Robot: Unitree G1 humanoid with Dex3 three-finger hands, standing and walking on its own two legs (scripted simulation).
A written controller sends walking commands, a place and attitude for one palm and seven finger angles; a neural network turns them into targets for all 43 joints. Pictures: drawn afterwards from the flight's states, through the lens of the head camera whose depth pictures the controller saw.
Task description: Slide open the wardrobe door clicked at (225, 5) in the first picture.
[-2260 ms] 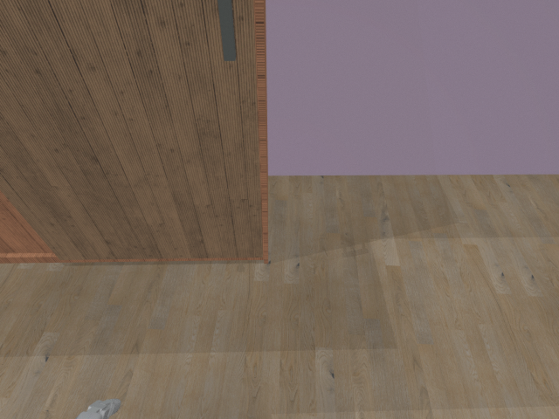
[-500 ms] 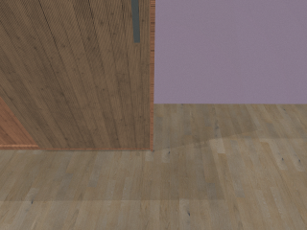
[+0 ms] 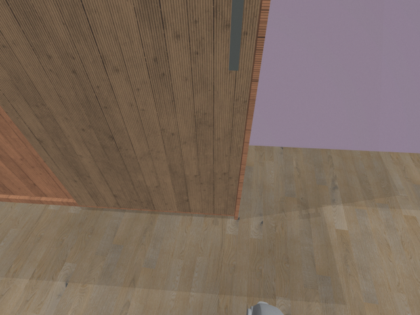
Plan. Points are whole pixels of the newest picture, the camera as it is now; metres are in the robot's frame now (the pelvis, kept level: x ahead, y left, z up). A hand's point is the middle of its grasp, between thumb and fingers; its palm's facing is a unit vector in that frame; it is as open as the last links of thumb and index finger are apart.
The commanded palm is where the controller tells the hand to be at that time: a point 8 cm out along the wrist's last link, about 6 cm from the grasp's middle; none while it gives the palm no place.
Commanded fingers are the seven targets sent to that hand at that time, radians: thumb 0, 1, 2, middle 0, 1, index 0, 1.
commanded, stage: take the last steps up to it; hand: right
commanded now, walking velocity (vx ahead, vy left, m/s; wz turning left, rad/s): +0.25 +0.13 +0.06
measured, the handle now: (236, 18) +0.67 -0.03 +0.25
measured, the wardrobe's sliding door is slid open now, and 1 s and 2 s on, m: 0.00 0.00 0.00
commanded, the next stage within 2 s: come to a stop and stand still in 0.24 s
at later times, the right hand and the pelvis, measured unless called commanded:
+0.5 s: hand (294, 282) +0.24 -0.18 -0.17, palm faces -0.02 +0.98 -0.18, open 7.4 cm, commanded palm none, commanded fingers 0.00 -0.90 -0.90 0.20 0.30 0.20 0.30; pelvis +0.17 +0.01 +0.01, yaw +3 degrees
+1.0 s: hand (286, 277) +0.25 -0.16 -0.17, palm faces +0.06 +0.97 -0.24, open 7.4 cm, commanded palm none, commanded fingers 0.00 -0.90 -0.90 0.20 0.30 0.20 0.30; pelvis +0.16 +0.03 -0.01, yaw +1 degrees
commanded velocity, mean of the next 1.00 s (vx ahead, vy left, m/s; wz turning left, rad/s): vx -0.04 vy -0.01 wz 0.01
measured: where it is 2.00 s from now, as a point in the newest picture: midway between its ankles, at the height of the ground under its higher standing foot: outside the picture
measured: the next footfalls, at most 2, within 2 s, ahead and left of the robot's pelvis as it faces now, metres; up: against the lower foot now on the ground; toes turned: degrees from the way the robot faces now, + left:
right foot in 0.16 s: +0.20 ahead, -0.10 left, +0.00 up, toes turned -8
left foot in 0.62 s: +0.29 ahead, +0.18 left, +0.00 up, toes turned +10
